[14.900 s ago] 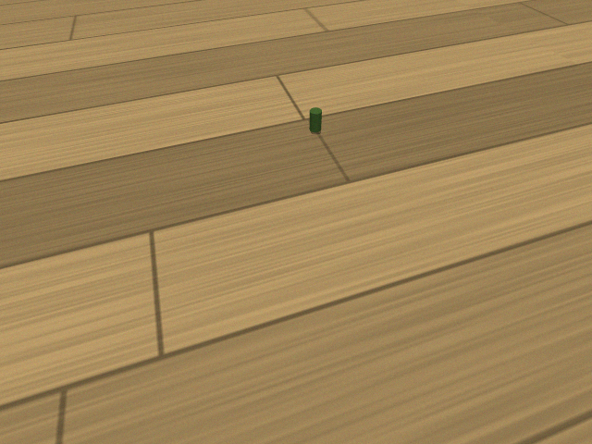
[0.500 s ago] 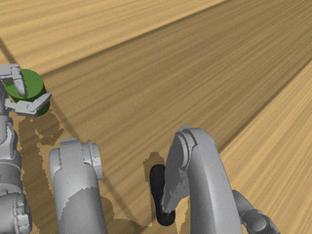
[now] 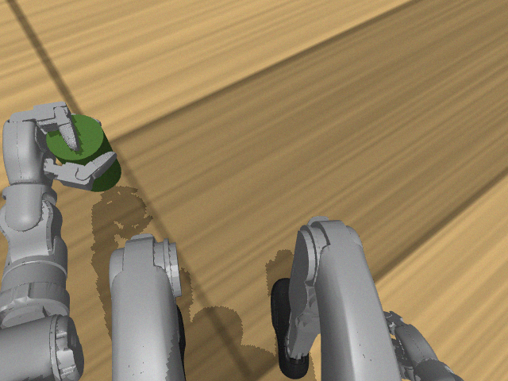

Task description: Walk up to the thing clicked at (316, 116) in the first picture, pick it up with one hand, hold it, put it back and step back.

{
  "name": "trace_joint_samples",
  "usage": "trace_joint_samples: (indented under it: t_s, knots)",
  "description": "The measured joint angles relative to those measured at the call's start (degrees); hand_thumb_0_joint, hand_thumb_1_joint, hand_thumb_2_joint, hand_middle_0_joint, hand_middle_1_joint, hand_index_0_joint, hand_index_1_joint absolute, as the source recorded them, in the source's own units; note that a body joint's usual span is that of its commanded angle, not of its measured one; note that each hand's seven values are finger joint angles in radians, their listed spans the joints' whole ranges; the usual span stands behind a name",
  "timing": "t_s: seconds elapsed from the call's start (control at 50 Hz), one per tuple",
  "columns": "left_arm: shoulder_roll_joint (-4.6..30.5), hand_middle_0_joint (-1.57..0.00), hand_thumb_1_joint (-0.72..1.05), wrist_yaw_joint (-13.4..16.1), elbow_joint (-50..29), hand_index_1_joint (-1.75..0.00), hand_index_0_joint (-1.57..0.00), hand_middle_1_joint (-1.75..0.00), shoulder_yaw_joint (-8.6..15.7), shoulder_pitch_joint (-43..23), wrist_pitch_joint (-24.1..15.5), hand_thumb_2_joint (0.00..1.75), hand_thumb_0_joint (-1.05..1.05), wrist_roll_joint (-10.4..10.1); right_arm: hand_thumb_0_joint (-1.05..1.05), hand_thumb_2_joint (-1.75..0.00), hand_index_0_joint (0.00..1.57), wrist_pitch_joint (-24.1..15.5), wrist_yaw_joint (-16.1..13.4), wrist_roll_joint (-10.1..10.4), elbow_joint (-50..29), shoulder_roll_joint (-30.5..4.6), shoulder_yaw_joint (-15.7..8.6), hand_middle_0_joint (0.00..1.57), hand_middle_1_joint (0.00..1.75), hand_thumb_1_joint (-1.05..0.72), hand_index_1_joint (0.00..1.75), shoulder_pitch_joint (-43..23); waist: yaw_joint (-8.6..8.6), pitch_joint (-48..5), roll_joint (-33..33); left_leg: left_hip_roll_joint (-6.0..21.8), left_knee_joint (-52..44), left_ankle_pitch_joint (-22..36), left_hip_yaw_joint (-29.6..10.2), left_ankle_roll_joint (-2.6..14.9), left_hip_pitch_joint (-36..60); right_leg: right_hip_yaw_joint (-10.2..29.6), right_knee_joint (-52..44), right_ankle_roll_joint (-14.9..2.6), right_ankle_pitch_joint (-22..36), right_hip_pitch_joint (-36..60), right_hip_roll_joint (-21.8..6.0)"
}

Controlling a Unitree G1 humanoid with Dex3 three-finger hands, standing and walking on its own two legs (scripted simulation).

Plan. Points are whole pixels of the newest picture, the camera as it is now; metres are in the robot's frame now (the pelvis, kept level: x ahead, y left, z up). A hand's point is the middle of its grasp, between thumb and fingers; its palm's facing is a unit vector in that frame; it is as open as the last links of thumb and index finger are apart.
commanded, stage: settle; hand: left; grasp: from the side
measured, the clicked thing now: (88, 156) +0.45 +0.24 -0.10
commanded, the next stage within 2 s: lift in 0.82 s
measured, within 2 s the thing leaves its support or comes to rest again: neither
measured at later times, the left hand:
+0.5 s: hand (78, 139) +0.44 +0.23 -0.02, palm faces +0.12 -0.99 -0.08, open 6.0 cm
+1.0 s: hand (78, 130) +0.45 +0.23 -0.01, palm faces +0.14 -0.99 -0.07, open 6.0 cm
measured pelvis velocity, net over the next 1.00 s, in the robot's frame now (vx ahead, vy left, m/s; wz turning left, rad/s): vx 0.00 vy -0.01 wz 0.06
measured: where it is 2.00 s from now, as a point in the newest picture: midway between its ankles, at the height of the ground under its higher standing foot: (232, 358)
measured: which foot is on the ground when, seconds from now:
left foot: down 0.00-1.00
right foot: down 0.00-1.00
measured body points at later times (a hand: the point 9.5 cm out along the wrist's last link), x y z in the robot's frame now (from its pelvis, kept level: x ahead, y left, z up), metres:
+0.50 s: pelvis +0.00 +0.00 +0.02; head +0.21 +0.05 +0.41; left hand +0.43 +0.29 -0.02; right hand +0.13 -0.27 -0.10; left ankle +0.07 +0.13 -0.31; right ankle +0.11 -0.13 -0.31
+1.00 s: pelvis +0.00 -0.01 +0.03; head +0.20 +0.04 +0.43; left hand +0.43 +0.28 +0.00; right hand +0.12 -0.27 -0.10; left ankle +0.07 +0.13 -0.31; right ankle +0.11 -0.13 -0.31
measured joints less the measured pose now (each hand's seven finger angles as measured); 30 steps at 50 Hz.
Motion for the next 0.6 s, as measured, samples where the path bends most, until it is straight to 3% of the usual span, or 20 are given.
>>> trace_joint_samples:
  t_s: [0.2, 0.6]
  knots:
    - [-2.2, -0.71, -0.33, -0.6, -0.3, -1.51, -1.38, -1.07, 0.3, -0.6, 1.3, 1.09, 0.01, 0.7, 0.00, -0.91, 0.21, -0.5, -0.7, 0.5, 0.2, -0.3, -2.0, 0.20, 0.30, -0.92, 0.30, 0.0, 0.65, -1.2, 0.4, 0.1, -2.3, 0.3, 1.1, -0.25, 1.5, 0.8, -1.3, -0.41, 0.0, 0.7, -0.1]
    - [-3.7, -0.72, -0.35, 0.4, 2.1, -1.55, -1.42, -1.06, 0.3, -1.4, 1.4, 1.11, 0.01, 1.3, 0.00, -0.91, 0.21, -1.6, -1.3, 0.9, 1.3, 0.8, -3.0, 0.20, 0.30, -0.92, 0.30, 2.0, 0.62, -2.8, 1.0, 0.0, -5.3, 1.5, 2.6, -0.09, 3.1, 1.9, -3.3, -0.47, 0.7, 1.8, -0.4]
